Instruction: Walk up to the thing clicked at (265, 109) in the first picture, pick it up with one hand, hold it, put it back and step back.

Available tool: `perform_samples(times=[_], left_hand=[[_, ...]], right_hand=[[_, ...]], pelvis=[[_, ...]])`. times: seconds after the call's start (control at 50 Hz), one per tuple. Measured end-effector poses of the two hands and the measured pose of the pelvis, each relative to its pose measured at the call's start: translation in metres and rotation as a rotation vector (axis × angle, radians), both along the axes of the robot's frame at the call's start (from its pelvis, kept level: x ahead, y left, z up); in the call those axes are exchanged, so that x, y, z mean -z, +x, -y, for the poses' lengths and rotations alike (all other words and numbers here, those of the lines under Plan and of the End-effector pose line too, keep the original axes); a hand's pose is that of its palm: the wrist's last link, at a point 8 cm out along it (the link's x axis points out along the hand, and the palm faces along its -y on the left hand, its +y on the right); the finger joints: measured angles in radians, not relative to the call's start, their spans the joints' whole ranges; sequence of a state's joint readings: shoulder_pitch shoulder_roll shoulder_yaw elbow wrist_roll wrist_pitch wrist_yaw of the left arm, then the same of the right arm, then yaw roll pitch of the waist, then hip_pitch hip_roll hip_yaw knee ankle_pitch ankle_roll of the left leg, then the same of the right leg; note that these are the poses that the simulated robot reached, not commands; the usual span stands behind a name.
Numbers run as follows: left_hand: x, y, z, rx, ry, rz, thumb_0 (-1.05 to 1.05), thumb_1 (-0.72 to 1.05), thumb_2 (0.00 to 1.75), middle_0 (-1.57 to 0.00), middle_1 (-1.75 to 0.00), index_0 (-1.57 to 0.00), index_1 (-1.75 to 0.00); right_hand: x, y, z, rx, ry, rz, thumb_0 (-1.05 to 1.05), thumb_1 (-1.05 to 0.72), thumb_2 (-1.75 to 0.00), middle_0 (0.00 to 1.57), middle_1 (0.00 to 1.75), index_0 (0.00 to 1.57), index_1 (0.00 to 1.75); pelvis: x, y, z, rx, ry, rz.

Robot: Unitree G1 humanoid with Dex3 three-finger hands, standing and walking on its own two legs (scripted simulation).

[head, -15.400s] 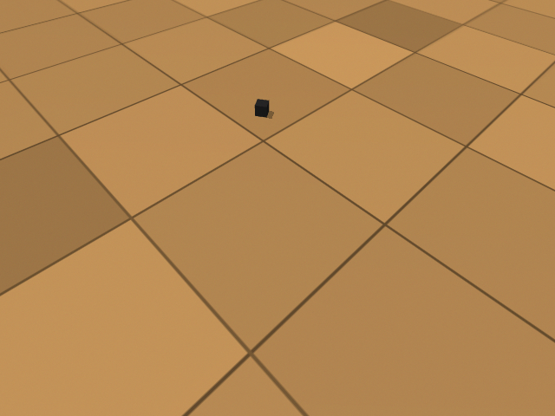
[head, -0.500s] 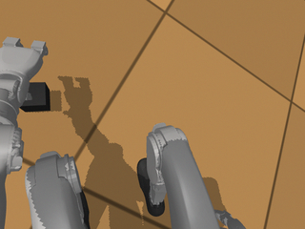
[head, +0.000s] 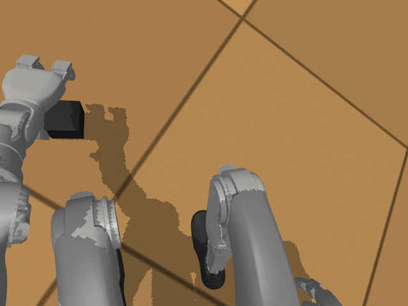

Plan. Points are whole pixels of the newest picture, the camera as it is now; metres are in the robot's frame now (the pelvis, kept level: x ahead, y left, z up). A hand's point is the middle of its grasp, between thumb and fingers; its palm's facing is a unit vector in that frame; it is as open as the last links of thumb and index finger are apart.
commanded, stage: close in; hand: left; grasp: from above
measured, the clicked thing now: (65, 120) +0.52 +0.21 -0.30
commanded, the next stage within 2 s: rest palm in 0.16 s
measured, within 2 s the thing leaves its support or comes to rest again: neither
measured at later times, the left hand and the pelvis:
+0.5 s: hand (53, 121) +0.49 +0.21 -0.21, palm faces -0.51 +0.02 -0.86, open 14.0 cm; pelvis +0.00 +0.00 -0.02, yaw -1 degrees
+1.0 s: hand (54, 122) +0.50 +0.22 -0.25, palm faces -0.49 -0.02 -0.87, open 14.1 cm; pelvis +0.01 +0.00 -0.03, yaw -3 degrees
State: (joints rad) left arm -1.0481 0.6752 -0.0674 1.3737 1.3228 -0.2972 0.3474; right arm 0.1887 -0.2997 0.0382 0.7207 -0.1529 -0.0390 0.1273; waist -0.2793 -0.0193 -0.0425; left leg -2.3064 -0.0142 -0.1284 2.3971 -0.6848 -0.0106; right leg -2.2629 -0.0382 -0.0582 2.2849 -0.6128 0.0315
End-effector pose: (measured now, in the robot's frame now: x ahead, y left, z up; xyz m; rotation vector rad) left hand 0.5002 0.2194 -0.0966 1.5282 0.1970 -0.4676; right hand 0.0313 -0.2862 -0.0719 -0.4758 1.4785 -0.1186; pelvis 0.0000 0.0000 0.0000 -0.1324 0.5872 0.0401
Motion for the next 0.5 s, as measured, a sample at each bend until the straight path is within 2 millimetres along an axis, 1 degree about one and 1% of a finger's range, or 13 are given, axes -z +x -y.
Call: perform_samples(times=[0.08, 0.14, 0.18, 0.26, 0.34, 0.42, 0.5], left_hand=[[-0.010, 0.009, 0.006, -0.004, 0.024, 0.030, 0.00, -0.45, 0.95, -0.15, -0.92, -0.15, -0.92], [-0.010, 0.013, 0.007, -0.038, 0.051, 0.009, 0.00, -0.46, 0.96, -0.14, -0.92, -0.14, -0.91], [-0.007, 0.014, 0.007, -0.063, 0.057, -0.008, 0.00, -0.46, 0.96, -0.13, -0.92, -0.13, -0.91], [0.004, 0.011, 0.005, -0.101, 0.046, -0.049, 0.00, -0.47, 0.96, -0.11, -0.93, -0.11, -0.92], [0.020, 0.004, 0.000, -0.118, 0.036, -0.095, 0.00, -0.48, 0.98, -0.10, -0.95, -0.10, -0.94], [0.038, -0.001, -0.002, -0.090, 0.032, -0.122, 0.00, -0.48, 0.99, -0.10, -0.95, -0.10, -0.95], [0.054, -0.001, 0.004, -0.041, 0.013, -0.115, 0.00, -0.48, 0.99, -0.10, -0.96, -0.09, -0.95]], right_hand=[[-0.006, 0.010, -0.002, 0.003, -0.002, 0.047, 0.00, -0.91, -0.89, 0.20, 0.30, 0.20, 0.30], [-0.006, 0.011, -0.008, 0.002, 0.016, 0.066, 0.00, -0.91, -0.89, 0.20, 0.30, 0.20, 0.30], [-0.005, 0.009, -0.012, 0.005, 0.030, 0.068, 0.00, -0.90, -0.89, 0.20, 0.30, 0.20, 0.30], [0.000, -0.003, -0.020, 0.017, 0.061, 0.044, 0.00, -0.90, -0.89, 0.20, 0.30, 0.20, 0.30], [0.006, -0.019, -0.026, 0.033, 0.080, 0.000, 0.00, -0.90, -0.89, 0.20, 0.30, 0.20, 0.30], [0.011, -0.033, -0.028, 0.034, 0.084, -0.047, 0.00, -0.90, -0.89, 0.20, 0.30, 0.20, 0.30], [0.013, -0.042, -0.026, 0.019, 0.075, -0.080, 0.00, -0.90, -0.90, 0.21, 0.30, 0.20, 0.30]], pelvis=[[-0.004, 0.003, -0.003, -0.001, -0.003, -0.015], [-0.006, 0.003, -0.004, 0.001, -0.003, -0.019], [-0.007, 0.002, -0.004, 0.003, -0.004, -0.021], [-0.005, 0.001, -0.004, 0.003, -0.001, -0.020], [0.001, 0.000, -0.002, 0.004, 0.002, -0.011], [0.008, -0.002, 0.000, 0.008, 0.000, 0.006], [0.016, -0.002, 0.000, 0.014, -0.008, 0.023]])
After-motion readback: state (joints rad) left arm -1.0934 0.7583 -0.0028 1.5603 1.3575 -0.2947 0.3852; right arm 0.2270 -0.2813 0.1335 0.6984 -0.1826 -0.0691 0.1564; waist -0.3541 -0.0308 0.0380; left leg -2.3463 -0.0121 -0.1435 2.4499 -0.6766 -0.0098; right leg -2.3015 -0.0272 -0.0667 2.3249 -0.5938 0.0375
